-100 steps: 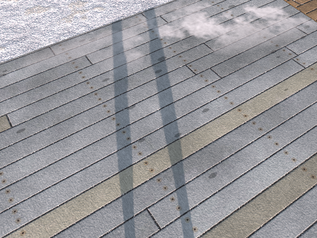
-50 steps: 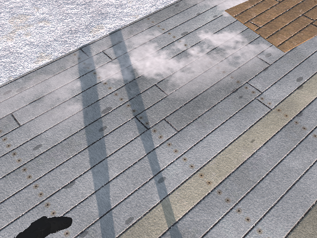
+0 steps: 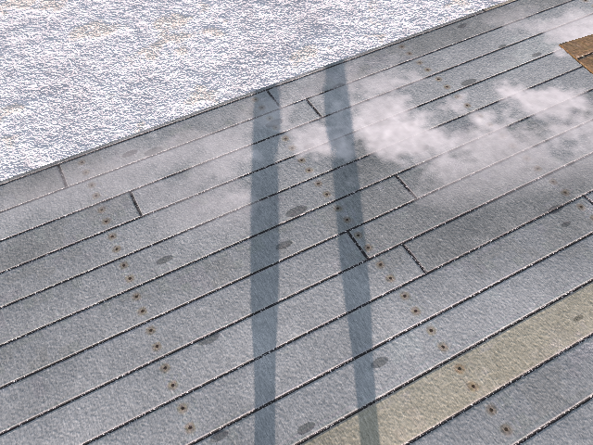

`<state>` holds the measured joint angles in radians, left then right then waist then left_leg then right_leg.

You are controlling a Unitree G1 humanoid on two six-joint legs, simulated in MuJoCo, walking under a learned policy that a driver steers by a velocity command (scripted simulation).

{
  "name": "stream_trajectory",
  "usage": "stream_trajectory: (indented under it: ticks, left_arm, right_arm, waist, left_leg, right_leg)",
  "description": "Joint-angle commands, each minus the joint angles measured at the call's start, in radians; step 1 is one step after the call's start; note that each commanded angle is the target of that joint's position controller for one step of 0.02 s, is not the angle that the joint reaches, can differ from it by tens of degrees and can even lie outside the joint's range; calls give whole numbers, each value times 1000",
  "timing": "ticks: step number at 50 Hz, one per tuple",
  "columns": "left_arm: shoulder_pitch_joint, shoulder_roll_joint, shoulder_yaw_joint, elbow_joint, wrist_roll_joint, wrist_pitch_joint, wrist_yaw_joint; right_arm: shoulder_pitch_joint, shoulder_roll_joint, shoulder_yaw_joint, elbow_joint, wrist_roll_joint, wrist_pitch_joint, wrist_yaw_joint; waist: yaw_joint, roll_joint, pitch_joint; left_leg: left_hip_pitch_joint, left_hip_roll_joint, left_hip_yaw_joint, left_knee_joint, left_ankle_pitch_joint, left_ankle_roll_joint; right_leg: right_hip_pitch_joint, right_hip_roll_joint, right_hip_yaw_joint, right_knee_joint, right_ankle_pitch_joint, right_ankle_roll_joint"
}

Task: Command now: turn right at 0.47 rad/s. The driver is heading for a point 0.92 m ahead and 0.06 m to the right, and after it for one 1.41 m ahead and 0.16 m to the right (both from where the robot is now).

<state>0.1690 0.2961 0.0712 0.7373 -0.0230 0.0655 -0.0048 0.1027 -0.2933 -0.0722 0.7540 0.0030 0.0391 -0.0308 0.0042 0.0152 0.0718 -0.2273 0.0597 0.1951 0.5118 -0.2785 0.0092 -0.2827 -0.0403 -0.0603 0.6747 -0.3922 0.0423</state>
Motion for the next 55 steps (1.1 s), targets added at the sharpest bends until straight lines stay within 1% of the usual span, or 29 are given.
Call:
stream_trajectory:
  ticks: [1, 2, 3, 4, 5, 6, 7, 8, 10, 12, 20, 24, 25, 27, 29, 30, 31, 32, 33, 34, 37, 43, 48, 50, 51, 52, 53, 54, 55]
  left_arm:
    - [82, 117, 38, -48, 7, -6, -6]
    - [109, 222, 66, -57, 8, -8, 12]
    - [119, 293, 76, -77, 37, -27, 7]
    - [106, 246, 63, -87, 49, -53, -1]
    - [55, 224, 54, -86, 43, -71, 0]
    - [31, 204, 53, -81, 16, -79, 7]
    - [29, 169, 42, -77, -9, -81, 13]
    - [44, 153, 32, -77, -9, -81, 19]
    - [64, 161, 30, -79, 8, -90, 25]
    - [86, 166, 31, -76, 15, -100, 32]
    - [142, 205, 44, -60, -1, -107, 30]
    - [191, 163, 27, -39, 3, -113, 21]
    - [184, 187, 30, -31, 9, -113, 17]
    - [176, 172, 26, -26, 9, -110, 13]
    - [163, 127, 6, -32, 20, -111, 15]
    - [167, 88, -9, -68, 25, -121, 21]
    - [183, 90, -11, -95, 22, -139, 27]
    - [138, 161, 5, -94, 2, -153, 22]
    - [93, 162, 6, -95, -5, -165, 14]
    - [53, 147, 3, -97, 9, -176, 9]
    - [22, 111, 2, -125, 39, -188, -3]
    - [-152, 45, -22, -176, 29, -189, -12]
    - [-213, 83, -6, -194, 11, -195, -20]
    - [-157, 115, 10, -185, 9, -198, -15]
    - [-67, 140, 25, -164, 12, -200, -8]
    - [66, 173, 40, -146, 24, -201, 1]
    - [202, 251, 60, -130, 41, -191, 8]
    - [223, 220, 53, -106, 30, -181, -5]
    - [170, 130, 31, -116, 22, -176, -4]
  right_arm:
    - [9, -145, -45, -29, 20, -10, -1]
    - [21, -94, -33, -36, -13, -16, 4]
    - [-86, -75, -22, -103, -31, -20, -3]
    - [-118, -116, -36, -102, -21, -19, -6]
    - [-94, -128, -43, -91, -1, -17, -5]
    - [-49, -134, -50, -64, -1, -19, -6]
    - [-40, -151, -55, -57, -8, -24, -5]
    - [-41, -143, -55, -55, -9, -32, 1]
    - [-52, -133, -53, -60, 5, -57, 12]
    - [-79, -137, -55, -57, 5, -80, 12]
    - [-139, -102, -33, -75, 14, -137, 40]
    - [-154, -106, -18, -72, 13, -161, 61]
    - [-138, -99, -15, -80, 23, -165, 62]
    - [-74, -122, -16, -60, 23, -168, 62]
    - [109, -169, -37, -9, 19, -167, 53]
    - [235, -260, -57, 8, 6, -170, 52]
    - [307, -283, -65, 37, 13, -164, 68]
    - [277, -193, -37, 34, 32, -163, 76]
    - [235, -156, -25, 17, 25, -156, 73]
    - [214, -131, -16, 4, 14, -147, 69]
    - [210, -122, -8, -12, 9, -130, 52]
    - [258, -172, -24, -1, 23, -112, 14]
    - [319, -165, -27, 16, 35, -95, 1]
    - [303, -170, -33, 9, 32, -87, 1]
    - [286, -158, -30, 0, 28, -84, 4]
    - [270, -125, -17, -20, 15, -83, 10]
    - [350, -42, 7, -44, 14, -89, 11]
    - [432, -32, 22, -57, 33, -94, 12]
    - [375, -131, -2, -40, 48, -90, 11]
  waist:
    - [34, 54, -151]
    - [15, -177, -158]
    - [56, -321, -144]
    - [79, -156, -175]
    - [39, -127, -142]
    - [14, -82, -137]
    - [13, -92, -118]
    - [15, -107, -104]
    - [17, -151, -72]
    - [31, -129, -62]
    - [67, -154, -26]
    - [102, -147, -28]
    - [81, -190, -24]
    - [42, -180, -29]
    - [-49, -111, -130]
    - [-78, 89, -237]
    - [-74, 283, -253]
    - [-72, 179, -139]
    - [-67, 121, -64]
    - [-66, 62, -36]
    - [-36, 68, -48]
    - [-70, 75, -22]
    - [-64, 92, -31]
    - [-22, 109, -50]
    - [29, 102, -104]
    - [96, 74, -230]
    - [102, -116, -405]
    - [60, -356, -470]
    - [69, -208, -312]
  left_leg:
    - [64, 208, -126, 32, 334, 91]
    - [-164, 103, -24, 275, 37, -13]
    - [-398, -65, -88, 492, -406, -78]
    - [-424, -47, -225, 644, -424, -78]
    - [-430, -28, -254, 669, -328, -64]
    - [-444, -12, -261, 627, -228, -57]
    - [-477, -1, -266, 586, -146, -56]
    - [-473, -4, -264, 575, -73, -56]
    - [-490, -18, -263, 484, 18, -61]
    - [-483, -27, -270, 377, 71, -67]
    - [-339, -58, -278, 55, 137, -88]
    - [-278, -49, -228, -3, 140, -49]
    - [-242, -39, -224, -9, 142, -29]
    - [-148, -46, -197, -46, 142, 14]
    - [102, -32, -248, -84, 123, 77]
    - [343, 142, -541, -137, 51, 190]
    - [489, 275, -899, -262, -137, 299]
    - [443, 277, -914, -287, -256, 287]
    - [380, 239, -806, -292, -212, 266]
    - [330, 190, -720, -306, -121, 245]
    - [236, 127, -618, -334, 93, 245]
    - [57, 48, -479, -322, 294, 200]
    - [101, 90, -566, -246, 278, 159]
    - [132, 103, -590, -173, 374, 139]
    - [121, 65, -569, -72, 476, 116]
    - [45, 11, -536, 132, 445, 89]
    - [-236, -112, -425, 475, 160, 29]
    - [-442, -135, -381, 694, -323, 9]
    - [-514, -60, -393, 782, -253, 6]
  right_leg:
    - [136, 22, 15, -270, 277, -84]
    - [301, -155, 278, -322, 600, -165]
    - [307, -370, 581, -337, 785, -384]
    - [290, -355, 544, -355, 715, -423]
    - [257, -296, 446, -356, 645, -366]
    - [260, -228, 400, -374, 408, -307]
    - [271, -207, 413, -409, 197, -281]
    - [252, -185, 429, -458, 6, -276]
    - [258, -174, 460, -506, -86, -278]
    - [276, -162, 453, -521, -53, -262]
    - [170, -131, 465, -477, 4, -264]
    - [197, -147, 437, -454, 69, -253]
    - [184, -177, 463, -442, 81, -257]
    - [170, -181, 443, -410, 193, -245]
    - [125, -96, 332, -183, 411, -191]
    - [-71, 21, 207, 137, 337, -120]
    - [-350, 114, 160, 388, -122, -63]
    - [-483, 61, 199, 480, -125, -72]
    - [-518, 20, 187, 499, -43, -80]
    - [-516, -4, 167, 468, 26, -83]
    - [-437, -30, 145, 323, 126, -45]
    - [-270, 39, 94, -71, 377, 23]
    - [-156, 62, 142, -194, 437, -4]
    - [-78, 57, 137, -212, 359, -38]
    - [56, 59, 118, -250, 361, -67]
    - [287, -23, 175, -225, 339, -118]
    - [654, -250, 483, -214, 207, -233]
    - [728, -397, 835, -331, 25, -314]
    - [598, -361, 758, -364, -77, -278]
